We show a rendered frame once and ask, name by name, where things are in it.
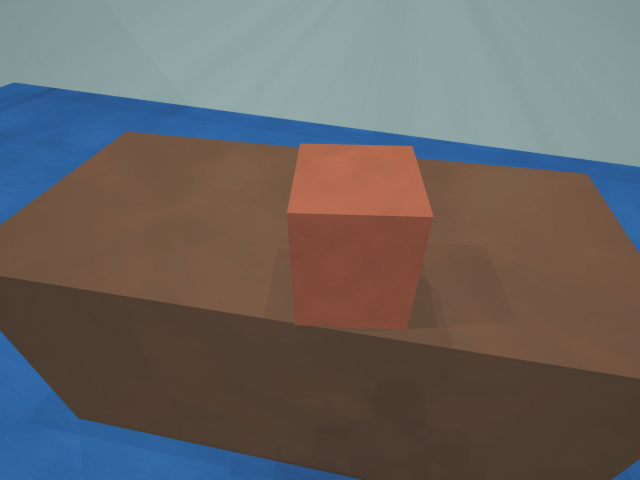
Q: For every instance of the pedestal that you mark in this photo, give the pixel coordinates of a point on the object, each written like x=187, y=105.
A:
x=151, y=289

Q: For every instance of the carton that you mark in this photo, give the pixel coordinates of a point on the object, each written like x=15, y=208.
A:
x=359, y=220

